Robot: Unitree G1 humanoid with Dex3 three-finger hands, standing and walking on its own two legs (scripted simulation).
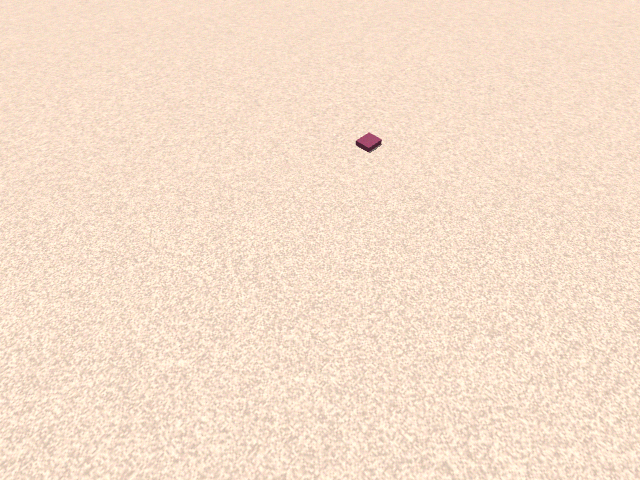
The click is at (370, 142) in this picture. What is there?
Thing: flat box
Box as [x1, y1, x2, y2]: [356, 133, 381, 151]
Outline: 367,133 356,140 356,145 369,151 378,145 381,139 370,133
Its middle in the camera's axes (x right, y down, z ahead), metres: +0.26 -0.51 +2.04
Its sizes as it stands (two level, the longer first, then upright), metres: 0.104 0.088 0.028
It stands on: the floor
